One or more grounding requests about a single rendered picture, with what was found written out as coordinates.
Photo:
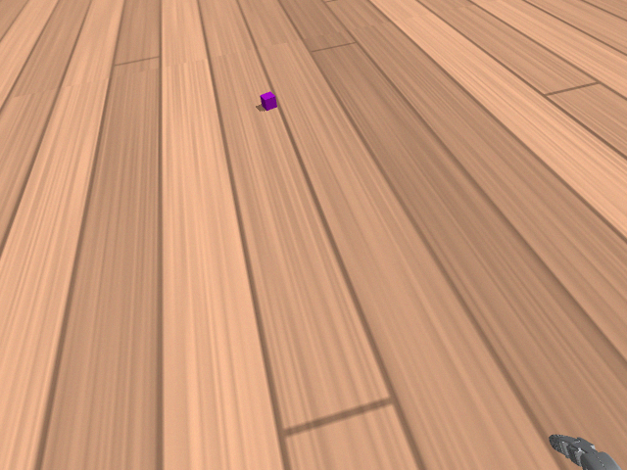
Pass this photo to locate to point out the right robot hand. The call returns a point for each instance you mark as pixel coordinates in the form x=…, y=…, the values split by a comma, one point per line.
x=583, y=453

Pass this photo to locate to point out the cube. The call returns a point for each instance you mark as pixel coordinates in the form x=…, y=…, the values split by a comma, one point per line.
x=268, y=101

